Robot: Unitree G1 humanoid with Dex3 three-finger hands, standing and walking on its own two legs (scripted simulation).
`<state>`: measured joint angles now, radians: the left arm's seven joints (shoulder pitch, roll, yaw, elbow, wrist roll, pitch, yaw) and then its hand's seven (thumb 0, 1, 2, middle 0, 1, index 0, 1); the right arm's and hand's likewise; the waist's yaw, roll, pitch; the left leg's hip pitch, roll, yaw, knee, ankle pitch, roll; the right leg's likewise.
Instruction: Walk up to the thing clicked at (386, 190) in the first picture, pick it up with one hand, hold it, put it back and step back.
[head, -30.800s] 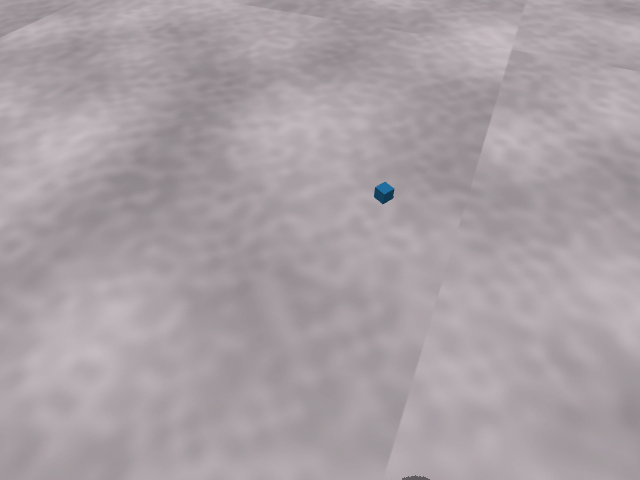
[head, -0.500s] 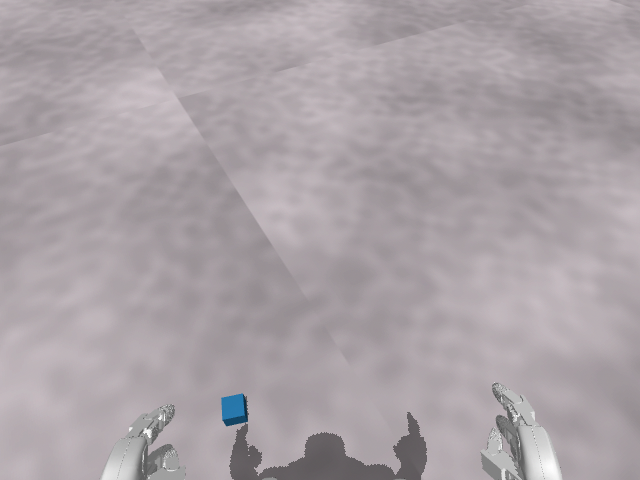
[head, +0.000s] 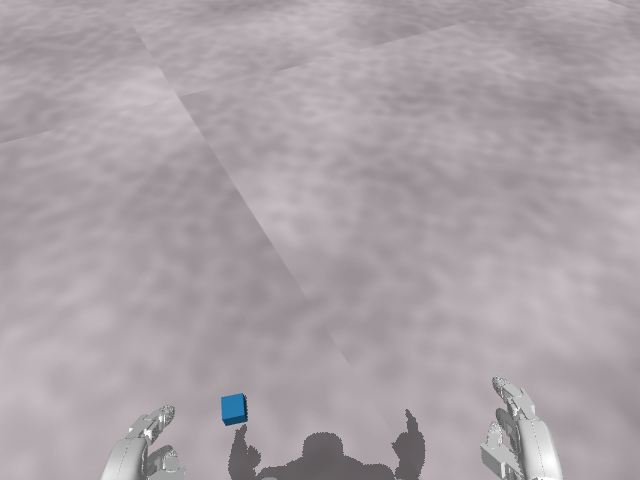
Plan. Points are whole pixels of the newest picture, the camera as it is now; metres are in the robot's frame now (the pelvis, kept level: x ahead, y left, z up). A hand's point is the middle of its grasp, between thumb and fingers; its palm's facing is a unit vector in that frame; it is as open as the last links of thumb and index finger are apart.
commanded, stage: home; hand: left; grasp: from above
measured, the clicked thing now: (234, 409) +0.43 +0.25 -0.68
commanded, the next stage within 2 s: stand in 0.80 s
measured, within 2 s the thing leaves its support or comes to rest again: neither
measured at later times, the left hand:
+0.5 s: hand (178, 471) +0.17 +0.18 -0.05, palm faces +0.04 -0.98 -0.19, open 7.4 cm
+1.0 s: hand (171, 479) +0.16 +0.20 -0.08, palm faces +0.01 -0.96 -0.29, open 7.4 cm
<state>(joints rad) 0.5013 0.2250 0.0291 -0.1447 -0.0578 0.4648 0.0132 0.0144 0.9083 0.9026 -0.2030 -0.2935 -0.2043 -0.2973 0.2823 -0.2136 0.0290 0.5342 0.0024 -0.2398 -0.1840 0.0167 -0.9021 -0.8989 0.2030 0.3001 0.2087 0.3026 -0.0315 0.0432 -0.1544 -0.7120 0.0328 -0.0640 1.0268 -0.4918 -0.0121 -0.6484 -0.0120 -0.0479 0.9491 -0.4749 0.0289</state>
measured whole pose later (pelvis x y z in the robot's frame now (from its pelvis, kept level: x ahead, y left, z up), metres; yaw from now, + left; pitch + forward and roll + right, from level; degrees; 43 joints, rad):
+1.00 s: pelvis -0.01 +0.00 +0.01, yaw +0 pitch +5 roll -1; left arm 0.29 0.26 0.00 0.27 0.03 0.19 0.03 0.01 0.91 0.90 -0.21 -0.29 -0.21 -0.30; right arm 0.19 -0.25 0.02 0.70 -0.09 -0.10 -0.08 0.01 -0.90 -0.90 0.20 0.30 0.21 0.30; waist 0.02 0.00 -0.03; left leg -0.57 0.01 -0.03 0.94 -0.45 0.00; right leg -0.53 -0.03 -0.02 0.91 -0.46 0.03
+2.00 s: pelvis -0.03 +0.00 +0.06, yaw -1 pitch -5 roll +0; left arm 0.20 0.29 0.02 1.13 0.02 0.01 0.02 0.01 0.91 0.90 -0.21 -0.30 -0.21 -0.30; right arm 0.17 -0.30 -0.04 1.11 -0.03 0.01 -0.01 0.01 -0.91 -0.90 0.20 0.30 0.21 0.30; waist 0.01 0.01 0.07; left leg -0.14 0.01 -0.01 0.40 -0.17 0.00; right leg -0.12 -0.04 -0.01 0.39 -0.18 0.03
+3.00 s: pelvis +0.01 +0.00 +0.07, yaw -2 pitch -3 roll +0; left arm 0.20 0.19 0.02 1.18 0.02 0.01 0.03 0.01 0.91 0.90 -0.20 -0.30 -0.21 -0.30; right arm 0.19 -0.20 -0.02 1.17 -0.02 0.00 -0.03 0.01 -0.91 -0.90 0.20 0.30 0.21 0.30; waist 0.00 0.00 0.05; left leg -0.11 0.01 0.01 0.37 -0.21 0.00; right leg -0.10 -0.04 0.01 0.36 -0.21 0.04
